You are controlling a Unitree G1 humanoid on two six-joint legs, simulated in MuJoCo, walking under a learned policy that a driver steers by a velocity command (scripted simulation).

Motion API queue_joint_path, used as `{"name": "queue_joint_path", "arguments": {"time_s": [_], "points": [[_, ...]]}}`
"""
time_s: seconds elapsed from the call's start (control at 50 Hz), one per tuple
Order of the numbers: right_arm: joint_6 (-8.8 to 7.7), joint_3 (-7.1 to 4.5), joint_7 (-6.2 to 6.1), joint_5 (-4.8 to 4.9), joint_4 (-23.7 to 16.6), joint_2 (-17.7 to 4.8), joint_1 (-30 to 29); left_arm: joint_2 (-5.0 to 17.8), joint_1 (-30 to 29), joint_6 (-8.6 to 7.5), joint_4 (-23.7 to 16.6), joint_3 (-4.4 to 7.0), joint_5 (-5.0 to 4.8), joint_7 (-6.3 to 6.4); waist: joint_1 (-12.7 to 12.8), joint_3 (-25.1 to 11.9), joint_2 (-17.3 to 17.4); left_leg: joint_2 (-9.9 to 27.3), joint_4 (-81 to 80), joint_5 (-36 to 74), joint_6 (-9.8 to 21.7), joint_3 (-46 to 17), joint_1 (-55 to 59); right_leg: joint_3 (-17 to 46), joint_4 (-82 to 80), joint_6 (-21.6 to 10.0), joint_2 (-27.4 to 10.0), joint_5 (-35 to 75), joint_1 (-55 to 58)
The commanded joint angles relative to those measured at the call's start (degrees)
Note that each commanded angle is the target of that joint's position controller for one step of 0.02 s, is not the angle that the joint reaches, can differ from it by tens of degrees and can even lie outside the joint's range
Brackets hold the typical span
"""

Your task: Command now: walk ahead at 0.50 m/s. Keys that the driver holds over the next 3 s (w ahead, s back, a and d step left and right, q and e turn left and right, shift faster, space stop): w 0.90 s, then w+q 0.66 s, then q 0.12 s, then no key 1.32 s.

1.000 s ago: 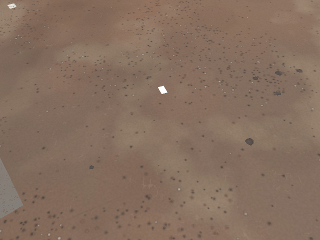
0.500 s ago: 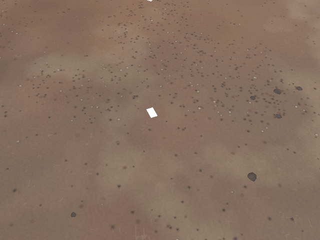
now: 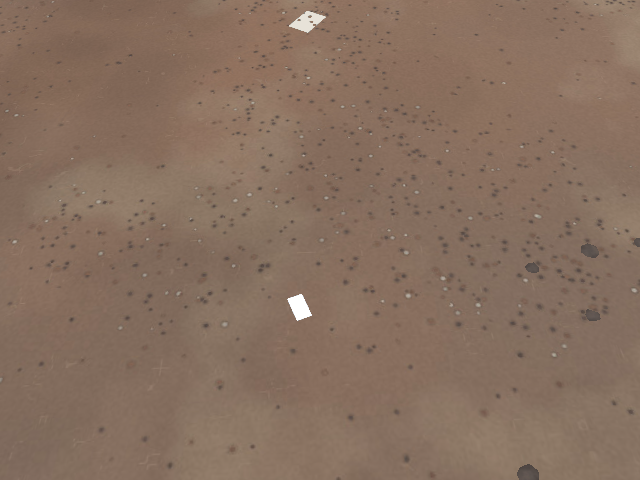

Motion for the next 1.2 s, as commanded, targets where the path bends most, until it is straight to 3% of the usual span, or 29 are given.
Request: {"name": "queue_joint_path", "arguments": {"time_s": [0.02,0.08,0.12,0.2,0.3,0.36,0.38,0.4,0.42,0.44,0.46,0.48,0.5,0.52,0.56,0.64,0.76,0.88,0.92,0.94,0.96,0.98,1.0,1.02,1.04,1.08,1.1,1.14,1.2], "points": [[0.55,-1.23,-0.36,-0.18,-2.69,-3.07,2.4,5.25,1.81,-0.87,-1.51,0.87,0.21,0.01,-1.17,-3.88,-5.77,5.59,-2.3,4.46,-0.1,-2.71,-9.28,17.07,-15.76,-9.69,-15.27,7.31,10.52],[1.32,-1.39,-0.57,-0.91,-4.53,-3.02,-2.65,7.72,4.43,-0.88,-0.29,1.5,0.06,1.01,-0.78,-0.94,-4.25,6.2,-9.87,10.63,-1.95,-2.08,-14.25,13.72,-18.22,-10.31,-15.24,10.71,10.08],[1.22,-1.38,-0.4,-1.17,-5.79,-2.68,-6.57,7.86,6.02,-0.44,0.28,1.49,-0.12,1.63,0.08,-0.07,-4.22,5.93,-16.49,16.68,-2.74,-1.63,-16.27,11.44,-18.77,-9.49,-14.39,11.52,11.27],[0.72,-0.74,0.34,-0.79,-7.78,-1.39,-14.37,8.32,9.26,0.0,1.4,1.48,-0.67,2.16,2.54,1.71,-4.89,3.41,-29.59,25.71,-2.83,1.01,-13.38,7.1,-19.37,-7.56,-12.37,10.06,12.15],[0.09,-0.32,1.89,-0.2,-10.52,-1.92,-20.91,8.92,13.28,1.18,3.77,1.95,-1.16,2.45,4.05,3.97,-5.39,2.01,-36.62,22.17,-1.19,1.11,-14.8,7.36,-15.8,-7.09,-16.07,10.94,20.91],[-0.44,-1.16,2.52,-0.14,-10.33,-4.31,-17.31,10.18,11.38,1.95,3.71,2.54,-1.31,2.77,0.77,1.4,-6.98,-0.2,-38.6,16.08,1.16,2.58,-7.48,7.17,-10.05,-5.46,-17.37,22.99,24.04],[-0.5,-2.07,2.42,-0.29,-8.82,-5.86,-11.78,10.34,9.88,2.26,3.39,2.55,-1.34,2.8,-2.52,-1.99,-7.36,-2.28,-39.43,15.67,2.32,4.43,0.78,5.63,-3.67,-4.41,-15.91,32.46,23.31],[-0.44,-3.58,2.05,-0.47,-5.62,-8.68,-1.73,8.92,9.39,2.5,2.95,1.98,-1.06,2.8,-6.76,-8.05,-6.14,-2.68,-38.79,16.86,4.06,4.41,14.9,3.31,7.99,-2.69,-12.67,34.49,18.56],[-0.22,-4.76,1.42,-1.19,-3.65,-13.36,8.58,6.81,10.75,2.46,1.56,0.97,0.18,2.85,-9.08,-16.91,2.4,9.17,-37.82,17.01,7.84,-9.96,32.81,0.58,27.57,-0.52,-8.5,15.37,5.45],[-0.13,-4.89,1.99,-1.28,-2.53,-15.4,10.2,-0.99,17.97,1.05,1.82,-1.09,-0.42,2.08,-4.48,-23.47,17.26,19.73,-47.0,4.44,16.66,-37.9,48.62,5.03,44.88,2.26,2.01,-23.58,-15.78],[-0.27,-3.35,2.06,-0.72,-3.15,-9.89,8.52,5.6,13.37,-0.28,2.05,0.3,-1.85,1.83,-6.44,-20.02,10.25,17.82,-50.36,-1.3,14.08,-38.59,46.27,11.62,51.13,1.13,-1.05,-24.71,-22.19],[-0.48,-2.68,1.84,-0.61,-4.09,-7.61,3.59,8.15,7.77,-1.06,0.25,0.99,-2.87,1.72,-5.77,-12.28,7.32,16.21,-51.01,1.73,11.49,-29.78,38.8,10.17,51.3,0.15,-3.83,-19.4,-25.42],[-0.58,-2.2,1.83,-1.02,-5.15,-6.56,-1.1,7.96,5.05,-1.19,-0.25,1.03,-2.59,2.19,-3.82,-8.24,1.83,14.36,-52.32,8.37,10.29,-23.29,30.1,8.64,48.67,0.15,-6.98,-13.7,-22.96],[-0.69,-1.83,1.97,-1.6,-5.41,-5.06,-3.77,7.62,3.84,-0.84,-0.35,1.49,-1.67,2.59,-2.19,-5.22,0.66,12.46,-53.92,13.36,9.84,-18.48,23.02,8.23,45.29,0.38,-8.75,-10.51,-20.35],[-0.96,-1.36,2.13,-2.17,-4.73,-3.46,-4.15,5.41,6.23,0.65,0.1,1.58,-1.42,2.68,0.39,-4.53,2.7,10.27,-57.05,16.3,9.6,-13.63,17.25,8.54,41.58,0.5,-10.57,-7.62,-15.02],[-1.07,-1.99,0.88,-1.72,-2.98,-6.37,-0.51,4.7,1.17,1.89,-1.76,1.74,-0.71,2.92,0.21,-0.92,1.05,9.97,-60.76,20.57,10.57,-8.87,16.04,7.59,32.11,2.53,-11.48,-0.39,-20.31],[-0.26,-1.76,-0.23,-1.06,-1.21,-6.79,4.46,3.05,-9.89,1.25,-4.88,1.03,-0.78,1.87,-2.97,1.6,1.45,7.11,-61.72,21.53,7.74,-2.28,18.73,4.72,13.27,3.24,-8.77,14.98,-20.16],[1.25,-2.26,-0.56,-0.61,1.61,-7.68,9.37,3.47,-17.82,0.4,-8.34,0.31,-1.43,-0.12,-4.8,4.07,1.82,11.35,-57.13,25.16,7.5,-2.55,29.54,3.91,5.04,1.41,-6.77,9.65,-22.04],[1.74,-2.58,-0.75,-0.43,1.67,-8.3,8.55,5.01,-15.82,0.03,-8.42,0.8,-1.47,-0.53,-2.75,2.63,2.86,12.19,-53.43,33.05,6.47,-3.12,31.05,3.35,3.36,-0.07,-5.34,5.54,-16.87],[1.95,-2.71,-0.77,-0.32,1.36,-8.85,7.27,6.52,-11.92,-0.17,-7.61,1.55,-1.35,-0.44,-0.2,0.17,3.8,11.56,-49.18,42.13,5.84,-3.03,30.54,2.11,2.72,-0.94,-3.45,4.05,-10.14],[2.18,-2.39,-0.71,-0.24,0.89,-8.23,5.68,8.82,-3.3,-0.31,-5.07,2.86,-1.16,-0.11,4.34,-4.75,3.31,8.85,-40.12,48.03,4.52,-1.48,27.77,1.02,1.39,-2.4,-1.92,5.52,2.01],[2.1,-1.52,-0.6,-0.82,-0.5,-6.41,4.92,12.69,8.08,-0.41,-2.47,4.17,-0.27,0.52,8.49,-13.21,0.43,5.5,-24.9,38.17,2.6,0.37,16.45,8.04,4.34,-5.59,-8.89,7.18,21.1],[1.03,0.6,-0.13,-1.05,-1.22,1.05,12.18,18.14,14.39,-0.07,-1.05,5.45,0.34,0.83,6.11,-22.74,-13.54,-4.5,-1.87,5.85,-1.71,2.58,-7.22,33.52,1.14,-14.11,-24.74,-0.27,44.14],[-0.19,-0.13,0.15,0.26,-0.19,-2.43,10.67,12.79,14.75,0.18,-0.97,3.87,-0.06,0.94,7.34,-26.01,-14.56,-5.19,7.21,-13.03,-1.41,-6.08,-13.64,44.69,-6.33,-15.05,-26.92,-6.46,43.95],[-0.67,-1.5,0.12,1.72,-1.75,-6.92,5.57,9.75,9.35,0.1,-1.71,2.84,-0.43,1.15,6.71,-15.92,-11.62,-1.77,9.96,-10.12,-0.6,-6.28,-18.32,35.42,-7.54,-11.68,-24.96,-7.94,35.98],[-0.1,-1.89,-0.58,1.13,-2.81,-6.06,0.45,5.51,1.09,-0.23,-2.79,1.53,-0.03,1.05,3.31,-5.74,-5.92,3.3,4.54,-1.17,-0.26,-3.98,-15.14,21.71,-12.0,-8.06,-20.56,-4.19,18.64],[0.89,-2.34,-0.8,0.75,-2.38,-5.2,1.72,4.06,-1.03,-0.61,-2.69,1.08,0.48,0.92,1.11,-3.78,-7.08,4.95,1.8,1.49,-0.08,-4.57,-11.53,16.79,-14.12,-6.71,-18.51,-2.38,13.43],[2.57,-2.16,-0.76,0.78,-1.97,-2.02,3.86,4.26,-1.59,-0.89,-1.85,1.31,0.71,0.85,-0.68,-2.01,-7.32,5.68,-0.28,3.55,-0.17,-4.44,-8.2,11.32,-17.06,-6.61,-17.53,0.52,8.21],[3.7,-2.58,-0.87,0.33,-3.89,-2.06,0.59,6.43,-0.49,-1.14,-0.85,2.01,1.03,1.73,-1.19,0.37,-5.43,5.76,-4.82,10.29,-0.98,-5.39,-13.09,5.28,-18.88,-6.95,-17.46,5.83,8.11]]}}
Next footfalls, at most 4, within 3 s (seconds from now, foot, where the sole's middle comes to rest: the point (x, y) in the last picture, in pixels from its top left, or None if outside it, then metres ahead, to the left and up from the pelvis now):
0.40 left None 0.41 0.16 -0.77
0.98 right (380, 364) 0.73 -0.08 -0.77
1.52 left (260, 276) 0.98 0.21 -0.77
1.98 right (300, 201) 1.24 0.11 -0.77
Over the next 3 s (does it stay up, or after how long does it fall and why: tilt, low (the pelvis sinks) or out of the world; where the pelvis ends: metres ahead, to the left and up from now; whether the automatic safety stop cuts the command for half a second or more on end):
stays up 1.11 0.20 0.00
